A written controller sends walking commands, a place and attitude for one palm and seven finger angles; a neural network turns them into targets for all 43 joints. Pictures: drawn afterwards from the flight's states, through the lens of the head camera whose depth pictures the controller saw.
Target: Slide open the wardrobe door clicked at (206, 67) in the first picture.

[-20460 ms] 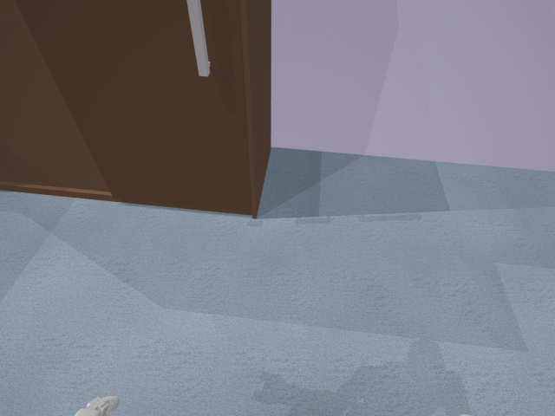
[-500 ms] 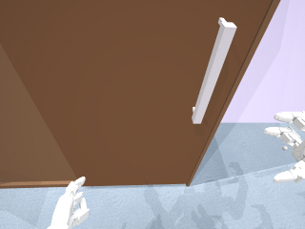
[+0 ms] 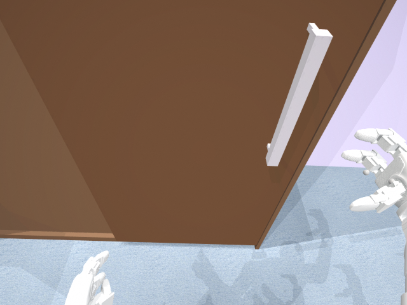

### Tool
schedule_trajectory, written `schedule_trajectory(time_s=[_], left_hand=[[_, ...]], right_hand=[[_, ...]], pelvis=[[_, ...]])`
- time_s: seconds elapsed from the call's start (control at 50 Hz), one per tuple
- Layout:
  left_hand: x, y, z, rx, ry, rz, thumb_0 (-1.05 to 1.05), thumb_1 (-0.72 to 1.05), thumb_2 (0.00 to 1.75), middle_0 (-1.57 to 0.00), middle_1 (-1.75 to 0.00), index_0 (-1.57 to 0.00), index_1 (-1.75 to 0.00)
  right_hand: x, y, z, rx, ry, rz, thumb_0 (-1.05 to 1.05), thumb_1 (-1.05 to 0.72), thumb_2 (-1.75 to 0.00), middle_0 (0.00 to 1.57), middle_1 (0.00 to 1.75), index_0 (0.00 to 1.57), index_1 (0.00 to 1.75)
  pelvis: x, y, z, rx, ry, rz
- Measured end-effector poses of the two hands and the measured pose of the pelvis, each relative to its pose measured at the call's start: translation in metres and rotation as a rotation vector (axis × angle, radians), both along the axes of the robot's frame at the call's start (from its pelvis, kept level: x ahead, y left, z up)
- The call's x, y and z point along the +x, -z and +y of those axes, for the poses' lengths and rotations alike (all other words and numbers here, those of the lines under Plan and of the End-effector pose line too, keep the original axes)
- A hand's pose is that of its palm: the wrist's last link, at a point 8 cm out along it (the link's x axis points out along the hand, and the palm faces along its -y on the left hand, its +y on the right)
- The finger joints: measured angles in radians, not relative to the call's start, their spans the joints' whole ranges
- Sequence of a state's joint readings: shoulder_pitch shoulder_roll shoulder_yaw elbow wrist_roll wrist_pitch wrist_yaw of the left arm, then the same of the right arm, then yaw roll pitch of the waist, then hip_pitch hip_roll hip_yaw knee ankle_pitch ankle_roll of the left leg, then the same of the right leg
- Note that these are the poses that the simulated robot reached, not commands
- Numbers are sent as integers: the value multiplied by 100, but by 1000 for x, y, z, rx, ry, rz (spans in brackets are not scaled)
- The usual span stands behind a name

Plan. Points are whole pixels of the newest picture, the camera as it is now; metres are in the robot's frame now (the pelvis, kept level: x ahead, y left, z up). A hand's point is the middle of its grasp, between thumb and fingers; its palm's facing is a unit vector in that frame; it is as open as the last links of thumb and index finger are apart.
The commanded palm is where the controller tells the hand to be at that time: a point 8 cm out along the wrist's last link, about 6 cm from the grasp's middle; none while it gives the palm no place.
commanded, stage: move the hooked fingers beside the handle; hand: right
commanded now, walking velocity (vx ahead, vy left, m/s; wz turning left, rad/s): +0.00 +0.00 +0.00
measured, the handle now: (288, 105) +0.51 -0.15 +0.15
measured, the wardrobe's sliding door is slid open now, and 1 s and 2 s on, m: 0.00 0.00 0.00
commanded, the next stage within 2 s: feel for the door with the fingertips in 1.90 s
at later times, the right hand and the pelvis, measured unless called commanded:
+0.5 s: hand (342, 151) +0.38 -0.23 +0.15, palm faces -0.03 +1.00 -0.01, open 14.0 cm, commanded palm +0.36 -0.28 +0.15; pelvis +0.00 +0.00 +0.00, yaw +0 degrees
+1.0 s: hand (325, 130) +0.44 -0.22 +0.14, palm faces -0.05 +1.00 -0.01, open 14.0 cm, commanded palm +0.42 -0.27 +0.14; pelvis +0.00 +0.00 +0.00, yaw +1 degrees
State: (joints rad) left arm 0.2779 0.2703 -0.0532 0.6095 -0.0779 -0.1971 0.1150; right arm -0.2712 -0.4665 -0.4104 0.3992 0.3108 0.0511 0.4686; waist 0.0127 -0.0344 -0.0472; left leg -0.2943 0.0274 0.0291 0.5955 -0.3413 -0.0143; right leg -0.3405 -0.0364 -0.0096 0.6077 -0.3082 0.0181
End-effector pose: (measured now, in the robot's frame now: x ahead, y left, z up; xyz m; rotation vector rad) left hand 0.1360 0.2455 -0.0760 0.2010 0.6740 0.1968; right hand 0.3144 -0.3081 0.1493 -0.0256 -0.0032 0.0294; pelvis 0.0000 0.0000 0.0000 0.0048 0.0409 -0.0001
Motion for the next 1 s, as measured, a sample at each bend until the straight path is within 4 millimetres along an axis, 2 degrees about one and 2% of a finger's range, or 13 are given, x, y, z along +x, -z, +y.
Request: schedule_trajectory(time_s=[0.1, 0.2, 0.42, 0.56, 0.74, 1.0], left_hand=[[-5, 3, 4, 5, -11, 25, 2, 91, 90, -20, -30, -20, -30], [-5, 3, 4, 13, -9, 39, 2, 91, 90, -20, -30, -20, -30], [-10, 8, 6, 7, -18, 73, 2, 91, 90, -20, -30, -21, -30], [-27, 13, 13, 16, -44, 138, 1, 91, 90, -20, -30, -21, -30], [-57, 21, 23, 30, -91, 244, 1, 91, 90, -20, -30, -21, -30], [-88, 28, 20, 25, -138, 348, 1, 91, 90, -20, -30, -21, -30]], right_hand=[[1, 6, 5, -10, 4, 18, -1, 50, -30, 30, 120, 30, 120], [5, 0, 12, -1, 5, -41, -1, 50, -30, 30, 120, 30, 120], [37, 4, 24, 1, -5, 27, -1, 50, -30, 30, 120, 30, 120], [56, 0, 26, 16, 1, 1, -1, 50, -30, 30, 120, 30, 120], [79, 7, 32, 17, -16, 26, -1, 50, -30, 30, 120, 30, 120], [112, 6, 38, 13, -24, 15, -1, 50, -30, 30, 120, 30, 120]], pelvis=[[1, 0, -1, 0, -4, 4], [2, 0, 0, 1, 0, 0], [-2, 0, 3, 1, 4, 17], [-2, 1, 4, 1, 0, 29], [-1, 2, 2, 3, -7, 54], [0, 4, -3, 6, -21, 92]])
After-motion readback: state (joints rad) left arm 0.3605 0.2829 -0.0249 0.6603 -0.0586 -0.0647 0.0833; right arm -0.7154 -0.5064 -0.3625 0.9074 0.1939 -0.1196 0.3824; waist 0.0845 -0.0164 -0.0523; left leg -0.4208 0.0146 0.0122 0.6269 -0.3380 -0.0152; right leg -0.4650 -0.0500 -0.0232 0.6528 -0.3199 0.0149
